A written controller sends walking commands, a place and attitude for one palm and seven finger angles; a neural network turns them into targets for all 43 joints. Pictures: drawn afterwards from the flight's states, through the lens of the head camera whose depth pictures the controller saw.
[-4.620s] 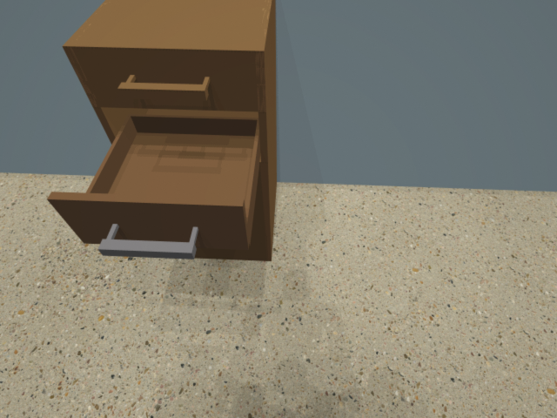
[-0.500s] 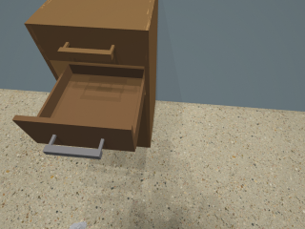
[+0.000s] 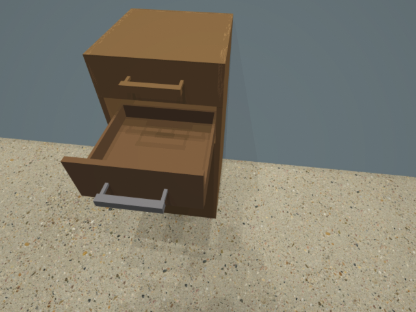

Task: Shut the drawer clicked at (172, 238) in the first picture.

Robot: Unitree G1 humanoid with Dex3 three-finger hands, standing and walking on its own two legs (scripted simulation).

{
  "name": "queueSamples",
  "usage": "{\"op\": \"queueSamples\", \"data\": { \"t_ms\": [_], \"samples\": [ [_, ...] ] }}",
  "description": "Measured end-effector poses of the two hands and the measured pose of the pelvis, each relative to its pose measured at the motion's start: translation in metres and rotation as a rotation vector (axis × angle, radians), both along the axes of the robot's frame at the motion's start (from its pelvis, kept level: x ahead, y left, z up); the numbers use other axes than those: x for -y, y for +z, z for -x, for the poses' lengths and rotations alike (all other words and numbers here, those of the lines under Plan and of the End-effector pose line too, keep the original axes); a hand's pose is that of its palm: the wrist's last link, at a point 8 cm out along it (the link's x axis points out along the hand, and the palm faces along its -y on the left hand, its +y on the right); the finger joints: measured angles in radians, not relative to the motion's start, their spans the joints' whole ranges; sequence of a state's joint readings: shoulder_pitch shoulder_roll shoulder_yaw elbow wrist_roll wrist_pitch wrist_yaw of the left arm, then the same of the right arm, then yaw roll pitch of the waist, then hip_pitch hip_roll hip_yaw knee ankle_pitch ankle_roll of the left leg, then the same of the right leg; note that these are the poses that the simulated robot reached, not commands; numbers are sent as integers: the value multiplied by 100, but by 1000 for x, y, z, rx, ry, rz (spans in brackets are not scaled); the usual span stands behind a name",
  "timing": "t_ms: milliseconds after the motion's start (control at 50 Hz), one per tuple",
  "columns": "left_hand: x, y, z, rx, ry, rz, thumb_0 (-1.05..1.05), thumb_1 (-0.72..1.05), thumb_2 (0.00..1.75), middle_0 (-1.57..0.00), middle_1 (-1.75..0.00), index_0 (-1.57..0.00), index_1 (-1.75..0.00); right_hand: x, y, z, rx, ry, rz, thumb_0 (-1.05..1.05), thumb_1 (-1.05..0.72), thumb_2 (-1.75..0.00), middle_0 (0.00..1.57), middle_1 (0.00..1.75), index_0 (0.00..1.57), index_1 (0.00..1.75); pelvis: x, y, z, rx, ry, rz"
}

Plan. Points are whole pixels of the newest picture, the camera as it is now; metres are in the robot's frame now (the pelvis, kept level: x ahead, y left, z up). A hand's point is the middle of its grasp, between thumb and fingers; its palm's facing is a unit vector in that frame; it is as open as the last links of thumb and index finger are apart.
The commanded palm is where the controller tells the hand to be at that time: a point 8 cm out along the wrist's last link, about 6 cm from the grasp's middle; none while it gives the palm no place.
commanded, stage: come to a stop and stand still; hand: left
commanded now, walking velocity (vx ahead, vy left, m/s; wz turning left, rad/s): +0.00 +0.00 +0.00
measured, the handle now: (132, 196) +0.43 +0.24 -0.11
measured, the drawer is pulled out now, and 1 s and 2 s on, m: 0.30 0.30 0.30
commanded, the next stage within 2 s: look again from close up in 0.08 s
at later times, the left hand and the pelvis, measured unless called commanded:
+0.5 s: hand out of the picture +0.00 +0.15 -0.17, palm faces +0.01 -0.99 -0.15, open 7.3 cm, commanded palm none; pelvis +0.02 +0.00 +0.00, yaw -1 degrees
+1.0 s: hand out of the picture +0.03 +0.15 -0.17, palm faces +0.02 -0.99 -0.15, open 7.4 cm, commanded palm none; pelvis +0.04 -0.01 +0.00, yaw -1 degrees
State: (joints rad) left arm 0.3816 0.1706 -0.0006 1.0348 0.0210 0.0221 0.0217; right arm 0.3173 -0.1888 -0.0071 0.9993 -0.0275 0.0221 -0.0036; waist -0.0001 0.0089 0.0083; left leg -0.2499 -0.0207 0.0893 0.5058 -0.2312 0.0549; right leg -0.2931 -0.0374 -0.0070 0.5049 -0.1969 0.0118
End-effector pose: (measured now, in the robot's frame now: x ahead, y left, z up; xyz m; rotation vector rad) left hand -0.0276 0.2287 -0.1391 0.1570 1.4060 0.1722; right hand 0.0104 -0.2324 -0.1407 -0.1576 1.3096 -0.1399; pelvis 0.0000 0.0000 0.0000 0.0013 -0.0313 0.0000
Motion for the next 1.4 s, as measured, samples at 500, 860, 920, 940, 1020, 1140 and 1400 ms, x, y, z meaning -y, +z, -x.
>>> {"op": "queueSamples", "data": {
  "t_ms": [500,860,920,940,1020,1140,1400],
  "samples": [
    [31,-7,-28,9,-22,65,1,92,90,-20,-30,-20,-30,-25,-3,15,-79,-56,-54,0,-90,-90,20,30,20,30,5,3,-15,-9,-11,-3],
    [28,-3,-49,7,-29,52,0,92,90,-20,-30,-19,-30,-14,1,-8,-75,-50,-33,0,-91,-90,20,30,20,30,7,6,-33,-6,-19,-3],
    [29,-4,-50,7,-27,56,0,91,90,-20,-30,-19,-30,-13,0,-10,-79,-47,-35,0,-90,-90,20,30,20,30,7,5,-36,-6,-19,-3],
    [29,-4,-51,8,-25,57,0,91,90,-20,-30,-19,-30,-13,0,-11,-83,-45,-35,0,-90,-90,20,30,20,30,7,5,-38,-6,-19,-2],
    [27,-7,-53,6,-2,64,0,91,90,-20,-30,-20,-30,-12,-2,-13,-105,-38,-28,0,-90,-90,20,30,20,30,4,2,-46,-12,-16,8],
    [14,-13,-57,-26,33,80,0,91,90,-20,-30,-20,-30,-18,1,-24,-116,-36,6,0,-91,-90,20,30,20,30,-10,-1,-65,-19,-17,13],
    [-18,-11,-152,69,-50,6,1,93,90,-20,-30,-20,-30,-55,-15,-28,-191,-91,-55,0,-90,-90,20,30,20,30,-24,-10,-107,-9,-45,0]
  ]
}}
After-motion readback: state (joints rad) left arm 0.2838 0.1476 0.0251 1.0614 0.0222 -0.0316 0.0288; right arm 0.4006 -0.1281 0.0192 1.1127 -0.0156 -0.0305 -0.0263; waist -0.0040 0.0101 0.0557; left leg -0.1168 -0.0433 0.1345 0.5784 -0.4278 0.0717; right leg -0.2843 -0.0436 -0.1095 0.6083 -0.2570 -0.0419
